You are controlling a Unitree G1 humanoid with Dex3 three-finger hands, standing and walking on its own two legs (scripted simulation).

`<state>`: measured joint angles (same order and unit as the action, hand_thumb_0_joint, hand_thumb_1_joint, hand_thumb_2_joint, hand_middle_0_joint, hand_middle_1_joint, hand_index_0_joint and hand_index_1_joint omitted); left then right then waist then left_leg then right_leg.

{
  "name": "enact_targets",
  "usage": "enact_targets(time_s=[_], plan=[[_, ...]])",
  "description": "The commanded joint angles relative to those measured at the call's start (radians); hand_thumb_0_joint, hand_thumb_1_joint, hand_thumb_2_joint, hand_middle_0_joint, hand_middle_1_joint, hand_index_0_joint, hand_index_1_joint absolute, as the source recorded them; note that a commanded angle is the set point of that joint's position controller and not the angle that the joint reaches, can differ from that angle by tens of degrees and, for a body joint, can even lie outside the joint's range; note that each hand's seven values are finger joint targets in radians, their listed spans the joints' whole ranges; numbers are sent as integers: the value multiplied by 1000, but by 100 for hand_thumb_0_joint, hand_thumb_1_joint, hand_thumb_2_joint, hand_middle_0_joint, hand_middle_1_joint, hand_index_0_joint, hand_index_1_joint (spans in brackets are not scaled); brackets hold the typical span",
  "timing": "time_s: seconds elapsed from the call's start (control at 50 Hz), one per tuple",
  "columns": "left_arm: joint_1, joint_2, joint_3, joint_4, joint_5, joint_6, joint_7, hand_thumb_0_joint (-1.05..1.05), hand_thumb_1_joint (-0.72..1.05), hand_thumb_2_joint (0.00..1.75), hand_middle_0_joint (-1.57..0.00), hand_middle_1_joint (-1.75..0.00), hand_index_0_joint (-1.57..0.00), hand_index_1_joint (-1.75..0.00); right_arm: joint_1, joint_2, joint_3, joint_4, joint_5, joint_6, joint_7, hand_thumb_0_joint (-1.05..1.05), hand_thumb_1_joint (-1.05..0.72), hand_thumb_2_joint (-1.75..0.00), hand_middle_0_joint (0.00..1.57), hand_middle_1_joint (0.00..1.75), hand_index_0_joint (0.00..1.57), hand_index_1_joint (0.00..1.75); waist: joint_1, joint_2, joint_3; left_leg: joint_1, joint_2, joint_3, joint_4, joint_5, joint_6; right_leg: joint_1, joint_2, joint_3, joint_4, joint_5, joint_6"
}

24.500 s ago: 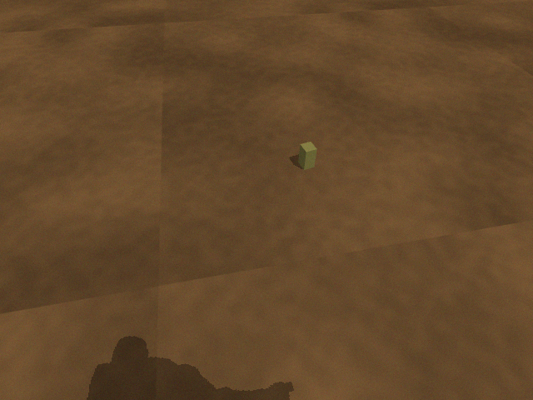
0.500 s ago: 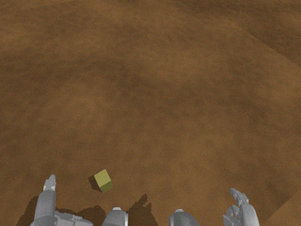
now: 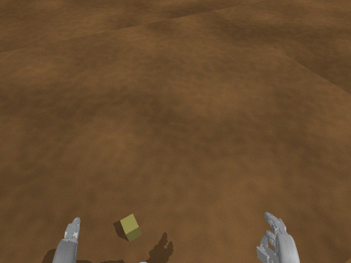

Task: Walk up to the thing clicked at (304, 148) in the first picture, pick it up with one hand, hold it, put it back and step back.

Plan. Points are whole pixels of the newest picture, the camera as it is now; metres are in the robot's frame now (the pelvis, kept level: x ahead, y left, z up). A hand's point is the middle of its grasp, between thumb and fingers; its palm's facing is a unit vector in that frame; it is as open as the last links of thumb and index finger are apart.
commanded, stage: home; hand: left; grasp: from the side
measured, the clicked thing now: (131, 227) +0.40 +0.22 -0.65
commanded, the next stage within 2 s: stand in 1.36 s
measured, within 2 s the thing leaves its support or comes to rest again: neither
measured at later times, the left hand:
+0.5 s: hand (103, 259) +0.16 +0.17 -0.05, palm faces +0.10 -0.95 -0.29, open 17.4 cm
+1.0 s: hand (99, 258) +0.16 +0.17 -0.05, palm faces +0.10 -0.95 -0.28, open 17.5 cm
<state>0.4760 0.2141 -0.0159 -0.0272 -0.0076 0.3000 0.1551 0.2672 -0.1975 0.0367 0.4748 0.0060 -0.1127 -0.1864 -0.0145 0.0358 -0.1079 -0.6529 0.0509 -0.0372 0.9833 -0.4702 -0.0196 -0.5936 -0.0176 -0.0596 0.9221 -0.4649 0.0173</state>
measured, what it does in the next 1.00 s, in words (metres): stands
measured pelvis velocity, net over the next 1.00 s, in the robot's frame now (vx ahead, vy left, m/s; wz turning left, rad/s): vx -0.01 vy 0.00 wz -0.01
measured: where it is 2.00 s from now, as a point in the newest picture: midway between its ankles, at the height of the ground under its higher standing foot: outside the picture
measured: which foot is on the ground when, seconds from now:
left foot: down 0.00-1.00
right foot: down 0.00-1.00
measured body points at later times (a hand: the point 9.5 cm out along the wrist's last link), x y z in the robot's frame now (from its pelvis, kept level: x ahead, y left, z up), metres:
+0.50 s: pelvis -0.01 -0.01 +0.00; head +0.01 -0.01 +0.45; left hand +0.15 +0.22 -0.03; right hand +0.15 -0.25 -0.07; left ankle +0.01 +0.13 -0.68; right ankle +0.00 -0.13 -0.68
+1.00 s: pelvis -0.01 +0.00 +0.01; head +0.01 +0.00 +0.46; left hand +0.15 +0.22 -0.03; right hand +0.16 -0.24 -0.07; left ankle +0.01 +0.13 -0.68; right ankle +0.00 -0.13 -0.68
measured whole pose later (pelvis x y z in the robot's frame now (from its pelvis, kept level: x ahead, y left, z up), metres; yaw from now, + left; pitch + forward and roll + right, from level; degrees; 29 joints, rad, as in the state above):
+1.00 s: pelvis -0.01 +0.00 +0.01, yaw +0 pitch +7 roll -2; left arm 0.45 0.20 -0.01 0.02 -0.01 0.27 0.14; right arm 0.27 -0.20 0.03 0.51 0.01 -0.13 -0.19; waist -0.02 0.03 -0.09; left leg -0.62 0.05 -0.03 0.94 -0.44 -0.03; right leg -0.57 -0.01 -0.05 0.89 -0.44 0.01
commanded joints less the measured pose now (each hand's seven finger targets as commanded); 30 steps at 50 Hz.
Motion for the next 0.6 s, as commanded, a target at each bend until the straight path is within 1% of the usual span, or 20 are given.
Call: enact_targets(time_s=[0.0, 0.04, 0.06, 0.08, 0.1, 0.14, 0.16, 0.2, 0.22, 0.24, 0.26, 0.3, 0.36, 0.42, 0.46, 0.5, 0.52, 0.54, 0.56, 0.58], plan=[[-52, 95, 53, -181, 7, -60, 4, 0, -52, 8, -5, -6, -5, -6, -53, -119, -49, -145, -1, -56, -16, 0, -90, -90, 20, 30, 20, 30, -21, 13, -113, 123, -39, 32, -166, 217, 19, 58, 37, -6, -156, 206, -19], [-60, 105, 62, -186, 6, -65, 5, 0, -52, 7, -5, -6, -5, -6, -60, -117, -47, -140, 0, -56, -15, 0, -90, -90, 20, 30, 20, 30, -15, 13, -96, 111, -41, 32, -172, 191, 20, 51, 36, -7, -168, 182, -17], [-33, 86, 55, -135, 7, -61, 1, 0, -52, 7, -5, -6, -5, -6, -58, -119, -49, -138, 0, -56, -14, 0, -90, -90, 20, 30, 20, 30, -18, -7, -83, 106, -41, 34, -175, 181, 20, 48, 37, -8, -171, 172, -16], [-35, 101, 64, -173, 8, -66, 2, 0, -53, 7, -5, -6, -5, -6, -56, -116, -49, -137, 0, -55, -16, 0, -90, -90, 20, 30, 20, 30, -10, 2, -105, 112, -41, 34, -170, 198, 20, 57, 35, -6, -171, 190, -17], [-22, 96, 64, -145, 6, -65, 0, 0, -54, 6, -5, -6, -5, -6, -62, -117, -48, -142, 1, -54, -15, 0, -90, -90, 20, 30, 20, 30, -9, -20, -94, 105, -44, 38, -166, 196, 23, 62, 32, -2, -182, 196, -13], [-21, 87, 56, -137, 3, -64, -3, 0, -52, 7, -5, -6, -5, -6, -63, -118, -49, -141, 1, -53, -14, 0, -90, -90, 20, 30, 20, 30, -14, -24, -83, 99, -45, 42, -164, 199, 24, 63, 31, 0, -183, 207, -10], [-35, 96, 67, -146, 2, -67, -3, 0, -52, 8, -5, -6, -5, -6, -65, -118, -49, -138, 2, -54, -11, 0, -90, -90, 20, 30, 20, 30, -6, -21, -81, 98, -45, 42, -168, 197, 24, 67, 29, -1, -184, 201, -12], [-42, 104, 68, -163, 5, -73, -4, 0, -56, 5, -5, -6, -5, -6, -60, -119, -52, -134, 3, -52, -13, 0, -90, -90, 20, 30, 20, 30, -4, -5, -94, 113, -43, 45, -172, 201, 22, 59, 31, 3, -179, 198, -14], [-18, 80, 55, -110, 4, -71, -8, 0, -56, 5, -5, -6, -5, -6, -62, -121, -52, -136, 3, -52, -12, 0, -90, -90, 20, 30, 20, 30, -15, -22, -74, 105, -40, 42, -175, 195, 23, 52, 34, 0, -180, 189, -15], [-32, 85, 56, -141, 2, -74, -7, 0, -55, 6, -5, -6, -5, -6, -64, -118, -52, -139, 3, -53, -11, 0, -90, -90, 20, 30, 20, 30, -10, -16, -87, 108, -41, 40, -177, 193, 23, 59, 33, -2, -182, 190, -16], [-46, 90, 64, -128, 2, -73, -6, 0, -54, 6, -5, -6, -5, -6, -66, -122, -53, -135, 4, -55, -11, 0, -90, -90, 20, 30, 20, 30, -15, -21, -67, 102, -42, 45, -176, 177, 25, 47, 31, 2, -187, 179, -13], [-58, 104, 73, -146, 2, -77, -8, 0, -55, 6, -5, -6, -5, -6, -66, -120, -54, -138, 4, -57, -12, 0, -90, -90, 20, 30, 20, 30, -11, -14, -89, 106, -46, 49, -174, 165, 27, 56, 27, 10, -197, 170, -11], [-65, 101, 69, -157, 2, -81, -9, 0, -55, 6, -5, -6, -5, -6, -67, -117, -51, -136, 4, -60, -14, 0, -90, -90, 20, 30, 20, 30, -12, -18, -81, 109, -44, 49, -180, 139, 27, 45, 28, 9, -203, 139, -12], [-36, 79, 53, -124, 3, -79, -11, 0, -55, 6, -5, -6, -5, -6, -64, -118, -54, -133, 2, -63, -15, 0, -90, -90, 20, 30, 20, 30, -17, -38, -94, 113, -44, 49, -173, 162, 29, 54, 29, 9, -195, 169, -10], [-48, 89, 62, -140, 3, -81, -10, 0, -55, 6, -5, -6, -5, -6, -62, -120, -55, -129, 2, -62, -14, 0, -90, -90, 20, 30, 20, 30, -10, -9, -97, 117, -43, 45, -179, 175, 25, 59, 30, 5, -185, 177, -14], [-52, 92, 60, -133, 5, -82, -10, 0, -56, 5, -5, -6, -5, -6, -64, -121, -55, -128, 2, -62, -16, 0, -90, -90, 20, 30, 20, 30, -13, -27, -104, 116, -41, 42, -175, 187, 27, 64, 32, 4, -186, 186, -14], [-53, 109, 76, -162, 3, -85, -7, 0, -57, 5, -5, -6, -5, -5, -60, -118, -54, -126, 3, -63, -16, 0, -90, -90, 20, 30, 20, 30, -4, -19, -105, 118, -44, 47, -172, 192, 27, 69, 27, 9, -192, 194, -12], [-43, 94, 68, -129, 3, -82, -8, 0, -56, 5, -5, -6, -5, -6, -60, -119, -53, -124, 3, -64, -18, 0, -90, -90, 20, 30, 20, 30, -11, -35, -99, 118, -44, 50, -171, 189, 29, 65, 27, 14, -193, 194, -10], [-55, 91, 59, -139, 3, -82, -10, 0, -57, 5, -5, -6, -5, -6, -65, -118, -52, -126, 3, -64, -17, 0, -90, -90, 20, 30, 20, 30, -13, -26, -93, 118, -43, 50, -174, 184, 29, 60, 26, 14, -196, 188, -10], [-65, 92, 61, -145, 2, -83, -10, 0, -56, 5, -5, -6, -5, -6, -64, -117, -52, -125, 2, -63, -17, 0, -90, -90, 20, 30, 20, 30, -15, -16, -89, 115, -44, 49, -176, 177, 28, 58, 27, 12, -196, 182, -11]])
